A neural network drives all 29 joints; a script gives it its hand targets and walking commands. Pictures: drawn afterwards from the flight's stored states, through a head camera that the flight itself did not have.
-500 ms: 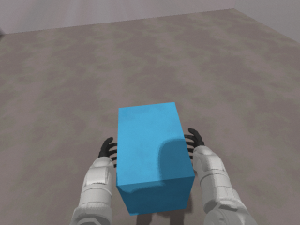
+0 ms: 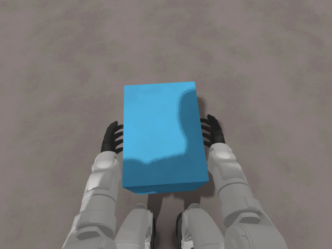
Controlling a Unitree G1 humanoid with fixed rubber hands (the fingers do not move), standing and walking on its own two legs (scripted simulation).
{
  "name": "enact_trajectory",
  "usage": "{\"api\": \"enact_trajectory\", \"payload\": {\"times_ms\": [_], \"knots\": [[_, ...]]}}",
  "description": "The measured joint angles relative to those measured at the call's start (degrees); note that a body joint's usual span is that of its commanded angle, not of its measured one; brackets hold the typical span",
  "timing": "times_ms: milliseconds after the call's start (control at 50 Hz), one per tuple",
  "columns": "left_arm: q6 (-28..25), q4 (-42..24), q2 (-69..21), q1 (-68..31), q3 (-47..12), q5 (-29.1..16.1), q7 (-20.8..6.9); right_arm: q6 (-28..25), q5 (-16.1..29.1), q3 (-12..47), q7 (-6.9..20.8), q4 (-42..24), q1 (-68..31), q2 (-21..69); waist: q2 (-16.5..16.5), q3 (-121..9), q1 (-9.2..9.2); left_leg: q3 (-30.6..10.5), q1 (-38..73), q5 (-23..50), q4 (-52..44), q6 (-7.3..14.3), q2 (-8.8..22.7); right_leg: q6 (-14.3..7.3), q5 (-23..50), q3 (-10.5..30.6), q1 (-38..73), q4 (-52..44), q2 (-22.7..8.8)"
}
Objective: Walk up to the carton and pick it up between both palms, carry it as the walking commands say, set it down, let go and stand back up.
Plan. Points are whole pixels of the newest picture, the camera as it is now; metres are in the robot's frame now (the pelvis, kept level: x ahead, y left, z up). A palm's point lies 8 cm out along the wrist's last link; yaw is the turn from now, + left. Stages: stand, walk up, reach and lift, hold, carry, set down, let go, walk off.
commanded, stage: set down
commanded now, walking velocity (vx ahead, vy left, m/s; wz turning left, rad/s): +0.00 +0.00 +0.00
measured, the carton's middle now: (163, 144) +0.39 +0.02 -0.12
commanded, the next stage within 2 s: none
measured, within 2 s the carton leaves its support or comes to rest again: neither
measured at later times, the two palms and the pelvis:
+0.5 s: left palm (118, 158) +0.36 +0.15 -0.15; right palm (210, 155) +0.37 -0.12 -0.15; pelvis +0.00 +0.01 -0.05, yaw +0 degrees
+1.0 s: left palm (128, 158) +0.39 +0.15 -0.25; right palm (205, 156) +0.40 -0.13 -0.26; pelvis -0.06 +0.01 -0.10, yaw +0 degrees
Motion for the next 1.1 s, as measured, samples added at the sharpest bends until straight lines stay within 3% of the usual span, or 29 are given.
{"api": "enact_trajectory", "payload": {"times_ms": [260, 340, 480, 600, 720, 860, 1020, 1100], "knots": [[-5.3, 2.6, 1.7, 1.0, -6.2, -5.6, 3.4, -5.4, 5.9, 5.1, -1.4, 0.6, 3.0, -3.2, -0.3, -3.1, -0.83, 1.4, -10.0, -4.9, 9.3, 0.9, -0.1, 0.7, -4.8, 0.9, -10.4, 9.7, -0.1], [-6.8, 3.9, 2.0, 0.5, -7.9, -7.2, 4.1, -6.9, 8.5, 8.0, -2.4, 0.7, 4.0, -5.1, -0.6, -2.5, -0.12, 1.8, -11.6, -5.5, 10.8, 1.1, -0.2, 0.9, -5.3, 1.3, -12.2, 11.3, -0.2], [-9.6, 5.2, 4.8, -2.2, -11.6, -9.7, 6.4, -9.9, 10.1, 10.2, -3.1, 3.5, -0.4, -7.0, 0.1, 1.5, -0.71, 1.5, -15.4, -5.1, 13.4, 1.3, -0.7, 1.2, -5.2, 0.7, -15.7, 13.8, -0.8], [-10.2, 3.5, 8.4, -6.5, -16.7, -14.0, 8.5, -10.5, 13.3, 13.9, -5.1, 1.7, -3.7, -9.9, 0.4, 6.7, -0.9, 1.3, -19.1, -3.4, 14.5, 1.3, -1.1, 1.2, -3.7, 0.3, -19.1, 14.9, -1.3], [-9.0, 3.7, 11.0, -13.8, -19.3, -17.9, 10.0, -8.9, 18.2, 15.6, -6.1, 0.6, -9.3, -13.4, 0.9, 13.6, -0.77, 1.5, -20.6, -2.1, 15.7, 1.4, -1.1, 1.2, -2.5, 0.4, -20.7, 16.3, -1.5], [-8.2, 3.8, 13.2, -23.3, -17.7, -20.0, 10.3, -7.6, 21.4, 17.5, -7.4, 0.5, -19.4, -17.3, -0.2, 25.1, -0.47, 2.2, -21.1, -1.2, 17.8, 1.1, -0.6, 0.9, -1.4, 0.7, -21.6, 18.7, -1.1], [-3.9, 0.3, 17.0, -26.0, -19.6, -23.8, 10.8, -3.2, 26.3, 21.1, -10.2, -2.5, -23.9, -19.6, -0.7, 24.5, -0.72, 1.6, -29.5, -2.1, 24.0, 0.5, -0.2, 0.3, -2.2, -0.4, -29.9, 24.6, -1.0], [-2.7, 2.5, 17.7, -29.1, -18.8, -23.6, 10.2, -2.3, 26.0, 20.4, -10.1, 0.4, -27.3, -19.4, -1.0, 24.3, -0.68, 1.8, -31.0, -2.7, 26.1, 0.3, -0.2, 0.1, -2.9, -0.4, -31.5, 26.9, -1.1]]}}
